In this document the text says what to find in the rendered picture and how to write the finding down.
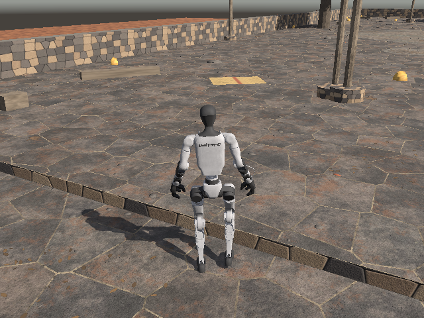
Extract robot right upper arm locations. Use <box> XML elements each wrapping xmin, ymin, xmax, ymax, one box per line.
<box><xmin>223</xmin><ymin>132</ymin><xmax>244</xmax><ymax>169</ymax></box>

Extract left robot shin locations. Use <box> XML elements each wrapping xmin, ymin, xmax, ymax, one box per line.
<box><xmin>194</xmin><ymin>219</ymin><xmax>205</xmax><ymax>264</ymax></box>

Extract left robot forearm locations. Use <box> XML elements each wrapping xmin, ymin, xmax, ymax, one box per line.
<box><xmin>172</xmin><ymin>161</ymin><xmax>185</xmax><ymax>186</ymax></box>

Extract right robot forearm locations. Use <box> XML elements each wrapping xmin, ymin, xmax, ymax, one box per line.
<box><xmin>238</xmin><ymin>158</ymin><xmax>252</xmax><ymax>184</ymax></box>

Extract left robot hand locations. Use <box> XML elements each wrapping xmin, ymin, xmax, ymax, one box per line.
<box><xmin>170</xmin><ymin>183</ymin><xmax>186</xmax><ymax>199</ymax></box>

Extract robot left upper arm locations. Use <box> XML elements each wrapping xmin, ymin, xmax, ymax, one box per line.
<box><xmin>179</xmin><ymin>134</ymin><xmax>195</xmax><ymax>171</ymax></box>

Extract right robot hand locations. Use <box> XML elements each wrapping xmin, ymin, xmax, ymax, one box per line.
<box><xmin>240</xmin><ymin>179</ymin><xmax>256</xmax><ymax>196</ymax></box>

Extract left robot foot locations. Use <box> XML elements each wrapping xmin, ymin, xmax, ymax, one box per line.
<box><xmin>197</xmin><ymin>256</ymin><xmax>206</xmax><ymax>273</ymax></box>

